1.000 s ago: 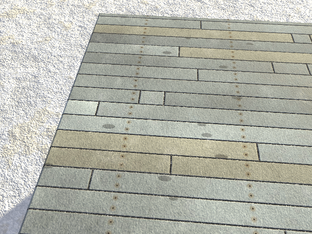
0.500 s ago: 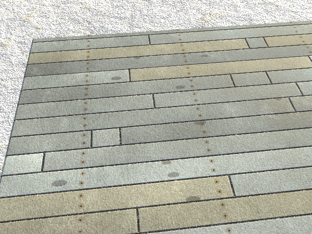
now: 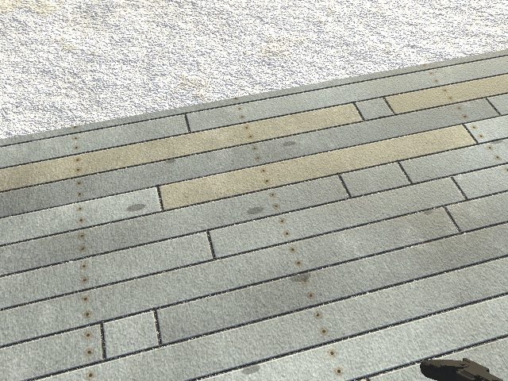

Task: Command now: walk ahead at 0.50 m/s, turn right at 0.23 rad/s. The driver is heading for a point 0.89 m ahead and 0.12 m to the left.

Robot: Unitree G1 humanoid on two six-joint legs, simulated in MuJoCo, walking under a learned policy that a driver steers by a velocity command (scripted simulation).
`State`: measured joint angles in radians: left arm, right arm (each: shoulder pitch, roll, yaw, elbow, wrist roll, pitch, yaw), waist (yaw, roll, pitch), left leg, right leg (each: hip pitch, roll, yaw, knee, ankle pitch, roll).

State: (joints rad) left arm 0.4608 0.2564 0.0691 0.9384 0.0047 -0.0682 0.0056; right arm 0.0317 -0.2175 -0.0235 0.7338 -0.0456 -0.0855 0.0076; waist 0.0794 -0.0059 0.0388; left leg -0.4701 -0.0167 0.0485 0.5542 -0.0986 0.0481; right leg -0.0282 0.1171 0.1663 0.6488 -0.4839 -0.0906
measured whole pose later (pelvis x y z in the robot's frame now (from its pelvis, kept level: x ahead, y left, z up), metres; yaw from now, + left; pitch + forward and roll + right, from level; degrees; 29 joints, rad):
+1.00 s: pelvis +0.48 -0.03 +0.01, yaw +11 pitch +1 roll -1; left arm 0.43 0.19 0.03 0.98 0.02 -0.09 0.03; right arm 0.09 -0.21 -0.04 0.82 -0.03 -0.01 0.06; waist 0.05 0.03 0.05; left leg -0.59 0.05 0.10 0.68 -0.05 0.09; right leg 0.11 0.04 -0.27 0.21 -0.35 -0.04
